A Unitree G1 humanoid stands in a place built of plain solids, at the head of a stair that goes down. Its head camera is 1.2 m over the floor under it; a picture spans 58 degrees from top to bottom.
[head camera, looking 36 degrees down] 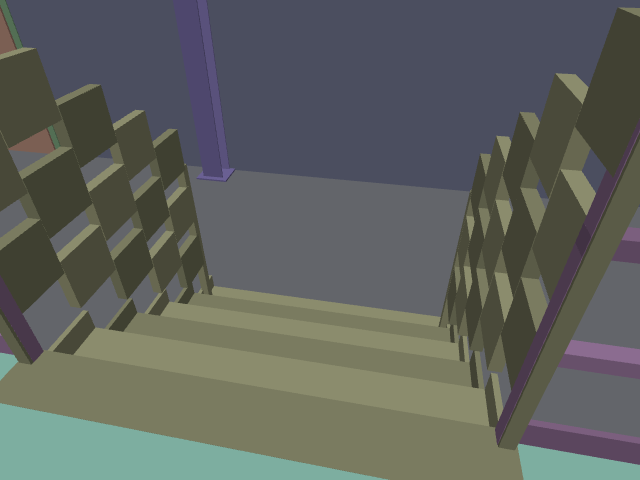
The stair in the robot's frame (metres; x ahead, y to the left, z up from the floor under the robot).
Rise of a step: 0.17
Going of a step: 0.26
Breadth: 1.62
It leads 11 degrees to the right of straight ahead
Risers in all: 6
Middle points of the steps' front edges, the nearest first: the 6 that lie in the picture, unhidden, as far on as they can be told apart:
0.86 0.22 0.00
1.11 0.17 -0.17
1.37 0.12 -0.34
1.62 0.07 -0.51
1.88 0.02 -0.68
2.13 -0.03 -0.86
